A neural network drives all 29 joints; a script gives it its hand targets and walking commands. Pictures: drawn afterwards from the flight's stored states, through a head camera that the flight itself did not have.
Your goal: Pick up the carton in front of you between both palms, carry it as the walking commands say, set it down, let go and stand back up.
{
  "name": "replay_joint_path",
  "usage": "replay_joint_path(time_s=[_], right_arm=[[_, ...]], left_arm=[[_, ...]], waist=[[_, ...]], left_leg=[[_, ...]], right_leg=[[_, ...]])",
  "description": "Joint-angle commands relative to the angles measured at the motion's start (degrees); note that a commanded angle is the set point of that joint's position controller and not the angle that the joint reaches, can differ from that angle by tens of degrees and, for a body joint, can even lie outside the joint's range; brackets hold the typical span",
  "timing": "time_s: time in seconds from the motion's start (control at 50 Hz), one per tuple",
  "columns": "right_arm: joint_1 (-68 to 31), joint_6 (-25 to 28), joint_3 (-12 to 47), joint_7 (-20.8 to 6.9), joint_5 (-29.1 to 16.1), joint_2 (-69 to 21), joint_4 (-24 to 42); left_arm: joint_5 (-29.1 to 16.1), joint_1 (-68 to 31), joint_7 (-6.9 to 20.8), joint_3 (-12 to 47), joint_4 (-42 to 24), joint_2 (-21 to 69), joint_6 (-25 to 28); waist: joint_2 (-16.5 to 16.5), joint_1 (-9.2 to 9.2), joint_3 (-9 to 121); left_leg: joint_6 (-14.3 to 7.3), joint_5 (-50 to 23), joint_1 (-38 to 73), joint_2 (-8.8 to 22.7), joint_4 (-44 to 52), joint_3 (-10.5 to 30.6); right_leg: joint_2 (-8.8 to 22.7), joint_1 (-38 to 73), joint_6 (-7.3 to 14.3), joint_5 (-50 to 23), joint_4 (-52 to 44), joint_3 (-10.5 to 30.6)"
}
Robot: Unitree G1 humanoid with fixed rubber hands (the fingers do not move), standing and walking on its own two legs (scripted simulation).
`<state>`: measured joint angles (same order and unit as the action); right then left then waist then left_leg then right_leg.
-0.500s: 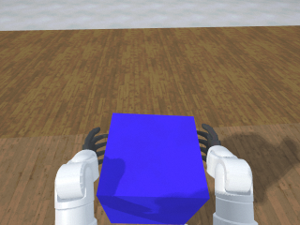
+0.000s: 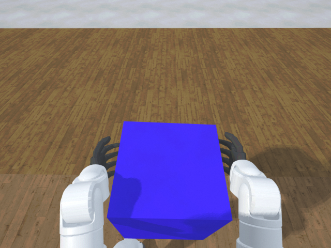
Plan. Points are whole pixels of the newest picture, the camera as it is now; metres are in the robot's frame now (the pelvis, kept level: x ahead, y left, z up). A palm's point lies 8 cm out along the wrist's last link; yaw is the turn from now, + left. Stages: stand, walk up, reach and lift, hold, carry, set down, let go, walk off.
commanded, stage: carry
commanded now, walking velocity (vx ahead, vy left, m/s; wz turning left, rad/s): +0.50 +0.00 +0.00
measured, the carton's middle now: (166, 185) +0.26 +0.01 +0.00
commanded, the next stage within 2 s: none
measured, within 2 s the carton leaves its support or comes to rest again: neither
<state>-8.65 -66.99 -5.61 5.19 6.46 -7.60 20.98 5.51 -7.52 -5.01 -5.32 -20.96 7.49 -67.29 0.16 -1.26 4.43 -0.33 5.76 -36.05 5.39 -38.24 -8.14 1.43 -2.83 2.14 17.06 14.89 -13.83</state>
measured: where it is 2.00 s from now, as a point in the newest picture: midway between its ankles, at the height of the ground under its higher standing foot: (169, 111)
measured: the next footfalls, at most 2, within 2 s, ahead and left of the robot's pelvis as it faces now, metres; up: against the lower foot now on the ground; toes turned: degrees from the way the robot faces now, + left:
left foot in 0.12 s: +0.28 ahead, +0.11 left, +0.00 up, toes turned +11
right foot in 0.60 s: +0.61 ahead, -0.10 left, +0.00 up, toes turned -13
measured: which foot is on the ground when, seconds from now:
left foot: up 0.00-0.10, down 0.12-0.62, up 0.64-1.00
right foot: down 0.00-0.12, up 0.14-0.58, down 0.60-1.00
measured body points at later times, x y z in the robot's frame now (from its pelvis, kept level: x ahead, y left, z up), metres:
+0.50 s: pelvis +0.35 +0.02 +0.00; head +0.36 +0.02 +0.45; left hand +0.64 +0.15 +0.09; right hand +0.63 -0.15 +0.09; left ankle +0.24 +0.10 -0.75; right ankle +0.49 -0.12 -0.71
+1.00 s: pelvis +0.67 -0.02 -0.01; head +0.72 -0.03 +0.43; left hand +1.06 +0.12 +0.10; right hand +1.06 -0.19 +0.10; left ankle +0.81 +0.09 -0.72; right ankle +0.57 -0.09 -0.74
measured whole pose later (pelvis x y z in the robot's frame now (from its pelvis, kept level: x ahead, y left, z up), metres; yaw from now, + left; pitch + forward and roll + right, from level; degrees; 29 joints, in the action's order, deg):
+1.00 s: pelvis +0.67 -0.02 -0.01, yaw -2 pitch +6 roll +0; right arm -40.7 -70.1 -12.6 7.2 3.5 0.8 -1.7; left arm 3.4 -39.9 -7.3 -11.0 2.0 1.0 -70.0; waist 1.5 -1.6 -0.4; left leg -3.1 1.9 -36.9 3.5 -36.6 -5.0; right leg -0.1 -9.1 2.6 22.7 26.1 -11.0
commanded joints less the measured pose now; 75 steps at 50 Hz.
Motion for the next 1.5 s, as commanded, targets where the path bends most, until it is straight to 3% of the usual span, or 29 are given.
replay_joint_path(time_s=[0.0, 0.08, 0.1, 0.12, 0.14, 0.16, 0.22, 0.34, 0.48, 0.56, 0.58, 0.6, 0.62, 0.64, 0.68, 0.7, 0.84, 0.98, 1.04, 1.06, 1.08, 1.1, 1.12, 1.16, 1.18, 1.28, 1.4, 1.44, 1.48], right_arm=[[-22.8, -1.2, 41.4, -13.2, -22.1, -50.5, 2.7], [-22.4, -3.0, 40.1, -13.8, -22.6, -48.2, 2.1], [-22.1, -3.3, 39.6, -14.0, -22.4, -47.8, 1.6], [-22.7, -3.5, 38.8, -14.3, -22.2, -46.9, 1.2], [-22.5, -3.4, 38.9, -14.5, -22.4, -47.6, -1.0], [-22.6, -3.3, 39.2, -14.7, -23.2, -49.3, -0.7], [-27.2, -2.0, 41.1, -15.0, -24.8, -54.3, 1.7], [-25.8, -1.3, 41.8, -15.6, -25.7, -52.8, 3.1], [-28.2, -3.0, 39.7, -14.5, -24.3, -45.1, 2.7], [-35.3, -4.5, 38.6, -13.2, -23.8, -40.7, 0.1], [-37.3, -4.9, 38.3, -12.9, -23.9, -39.5, -1.1], [-40.4, -5.6, 38.4, -12.7, -24.5, -40.5, -1.9], [-42.6, -5.9, 38.1, -12.7, -25.0, -41.6, -2.8], [-45.1, -5.7, 37.9, -12.6, -25.1, -43.6, -5.0], [-50.3, -4.8, 37.5, -12.5, -26.3, -47.2, -6.5], [-52.5, -4.2, 37.2, -12.2, -26.7, -48.3, -7.6], [-62.7, -1.8, 35.0, -9.5, -26.2, -49.5, -15.1], [-67.7, -2.8, 30.5, -10.5, -27.1, -52.0, -22.8], [-67.8, -3.1, 27.7, -11.6, -26.7, -52.6, -25.7], [-67.4, -3.1, 26.8, -12.1, -26.3, -53.1, -26.7], [-66.0, -3.0, 25.6, -12.4, -26.2, -52.3, -28.6], [-68.0, -2.4, 25.0, -12.4, -25.5, -51.8, -29.6], [-67.9, -2.2, 25.4, -12.6, -26.3, -54.4, -29.0], [-73.0, -1.5, 27.4, -13.1, -28.6, -58.0, -23.6], [-75.7, -1.2, 28.7, -13.0, -30.2, -59.2, -20.4], [-72.9, -0.3, 32.2, -11.8, -31.7, -58.3, -12.8], [-68.4, -0.1, 35.5, -12.0, -31.4, -53.2, -11.5], [-66.5, -0.2, 36.0, -12.3, -31.1, -52.0, -14.3], [-65.6, -0.4, 35.6, -12.6, -30.4, -51.4, -18.0]], left_arm=[[-23.4, -26.3, 15.1, 40.6, -5.3, 48.8, -0.9], [-22.3, -25.9, 14.6, 39.6, -5.1, 46.2, -2.7], [-22.2, -26.2, 14.5, 39.4, -5.1, 45.6, -3.1], [-22.2, -27.2, 14.4, 39.5, -5.4, 45.8, -3.6], [-22.3, -28.2, 14.4, 39.9, -5.8, 45.8, -4.0], [-22.6, -28.8, 14.5, 40.0, -4.7, 46.6, -3.9], [-23.1, -30.7, 14.7, 40.8, -4.5, 51.9, -2.1], [-21.1, -27.0, 13.3, 41.2, -3.7, 52.8, -0.4], [-22.7, -32.8, 12.7, 41.5, -5.7, 45.8, -2.6], [-23.5, -37.7, 12.5, 39.2, -1.5, 41.3, -4.2], [-23.5, -39.3, 12.5, 38.0, 0.1, 40.4, -4.5], [-23.3, -41.6, 12.4, 36.6, 1.4, 38.6, -4.6], [-23.8, -42.6, 12.4, 36.4, 3.8, 39.7, -4.6], [-25.0, -45.1, 12.5, 36.5, 4.0, 41.6, -4.7], [-27.0, -52.5, 12.8, 37.8, 3.9, 46.0, -3.7], [-28.1, -57.0, 12.9, 38.2, 4.0, 47.7, -3.2], [-29.4, -67.7, 11.7, 35.5, 11.0, 49.0, -1.2], [-26.7, -71.2, 11.1, 30.2, 19.4, 50.0, -1.6], [-25.9, -71.8, 11.1, 29.2, 22.2, 52.5, -1.7], [-25.5, -72.3, 11.1, 28.9, 23.0, 53.1, -1.5], [-25.8, -71.9, 11.2, 28.8, 24.4, 54.2, -1.8], [-25.9, -73.7, 11.1, 29.0, 24.2, 55.7, -2.1], [-25.9, -75.5, 10.9, 28.6, 23.4, 55.4, -2.0], [-26.4, -78.3, 9.9, 29.6, 20.1, 58.0, -1.1], [-26.5, -78.6, 9.2, 29.7, 18.2, 58.5, -0.7], [-24.1, -71.5, 7.0, 31.3, 13.4, 56.5, 0.6], [-21.4, -68.0, 6.9, 33.0, 11.0, 49.8, 0.7], [-20.8, -66.7, 7.6, 32.5, 12.8, 47.8, 0.0], [-20.4, -64.6, 8.5, 31.3, 15.9, 46.1, -0.5]], waist=[[-8.1, -0.02, 7.7], [-7.7, 1.42, 10.2], [-5.3, 2.45, 13.8], [4.4, 3.24, 19.4], [16.8, 2.95, 21.3], [14.7, 3.16, 19.1], [1.4, 2.4, 17.6], [6.2, 2.21, 14.1], [8.4, 2.67, 6.9], [7.1, 0.0, 11.0], [3.0, -1.58, 15.6], [-10.3, -2.43, 20.8], [-20.1, -3.69, 21.4], [-15.7, -2.49, 20.2], [-4.3, -1.42, 19.4], [-2.9, -0.64, 19.5], [-6.1, -0.92, 19.2], [-8.0, -2.69, 16.1], [-5.3, 2.55, 20.6], [-1.0, 4.49, 22.1], [9.2, 3.75, 24.0], [20.4, 5.35, 28.8], [18.4, 5.92, 27.9], [6.7, 6.08, 24.0], [4.9, 5.59, 23.9], [5.6, 5.85, 27.2], [6.0, 8.2, 23.1], [6.7, 6.5, 21.9], [5.5, 1.79, 23.9]], left_leg=[[-0.9, -4.8, 1.9, -2.3, 6.7, -3.9], [-2.3, -2.0, 20.6, -6.9, 12.3, -9.2], [-2.3, 1.1, 32.7, -5.7, 12.1, -7.5], [-7.1, 9.8, 47.0, 8.6, 13.9, 13.6], [-14.4, 11.7, 55.5, 19.1, 22.9, 36.7], [-14.8, 5.1, 53.0, 19.3, 24.7, 36.2], [-9.9, -6.3, 42.1, 15.8, 23.5, 20.3], [-8.0, -4.6, 39.1, 10.9, 27.7, 6.4], [-6.6, -15.2, 40.7, 7.6, 24.9, -0.5], [-3.3, -26.9, 36.4, 4.9, 6.5, -5.9], [-2.1, -18.8, 29.0, 3.0, -5.2, -5.6], [0.5, -1.8, 14.2, -2.1, -23.6, -4.0], [0.9, 22.4, 0.5, -9.0, -35.5, 1.6], [-1.3, 22.6, -3.7, -5.3, -43.0, 8.1], [-3.4, 17.1, -4.6, -1.0, -40.6, 9.5], [-3.3, 14.5, -2.8, 0.3, -36.4, 9.7], [-1.6, 7.7, -6.5, -0.4, -16.9, 5.1], [-3.7, -8.9, 2.7, -4.9, 8.4, 0.2], [-4.5, -11.9, 22.6, -6.7, 16.2, -2.5], [-3.7, -12.1, 34.8, -2.1, 13.4, 1.9], [-4.7, -27.7, 47.3, 7.9, 7.6, 16.9], [-14.0, -25.1, 57.5, 15.1, 9.9, 33.6], [-15.4, -19.2, 58.1, 14.6, 11.6, 34.8], [-12.9, -23.5, 52.2, 11.8, 11.1, 27.8], [-12.6, -25.8, 50.9, 11.5, 11.5, 25.8], [-12.4, -37.5, 52.5, 9.1, 9.2, 17.8], [-9.5, -38.1, 48.4, 0.8, 6.6, 8.4], [-8.0, -35.2, 43.9, 0.4, 3.7, 7.1], [-5.5, -32.5, 37.9, 0.1, -8.4, 3.8]], right_leg=[[12.0, 9.1, 3.9, -30.2, -2.6, 5.1], [10.2, 7.3, 1.1, -43.9, 12.5, -0.5], [8.3, 0.7, -0.5, -37.9, 22.4, -1.2], [5.7, -14.5, -2.8, -22.4, 38.8, 0.6], [-2.7, -31.2, -4.3, 6.3, 53.3, 4.3], [-0.6, -36.0, -2.9, 10.2, 61.2, 11.3], [5.9, -34.6, -0.2, 2.4, 56.1, 14.4], [4.9, -34.3, -2.5, -5.8, 35.4, 7.8], [1.8, -31.5, -0.7, -15.2, 18.2, 2.5], [-3.6, -10.8, 1.0, -10.8, 13.4, -2.5], [-0.9, 1.0, 0.9, -7.0, 14.3, 1.1], [15.6, 12.5, 6.8, 4.2, 9.1, 27.8], [21.6, 18.1, 12.6, 2.2, 0.1, 46.4], [21.7, 16.7, 12.5, -5.3, 2.0, 41.4], [18.3, 9.9, 10.0, -17.4, 5.7, 30.2], [17.0, 6.6, 8.6, -17.4, 5.1, 26.3], [13.5, 7.6, 10.2, -22.1, 5.0, 15.5], [8.9, 11.1, 6.0, -35.5, 11.5, 8.5], [6.9, 7.5, 2.2, -38.4, 28.3, 4.2], [5.3, -3.7, 1.0, -24.8, 38.3, 4.9], [-0.4, -18.7, 0.1, 1.2, 47.3, 6.0], [-6.2, -32.5, -1.0, 14.1, 61.4, 10.4], [-4.4, -38.9, 0.2, 15.2, 65.4, 14.0], [-0.9, -41.2, 0.5, 8.8, 60.3, 15.4], [-0.1, -40.9, 0.3, 6.7, 57.7, 15.1], [0.3, -42.0, -0.6, 2.6, 45.3, 12.9], [-5.1, -33.2, -0.1, -19.5, 17.3, 5.7], [-6.0, -23.1, 1.6, -27.6, 9.7, 5.2], [-4.5, -7.0, 3.1, -34.9, 5.4, 5.0]])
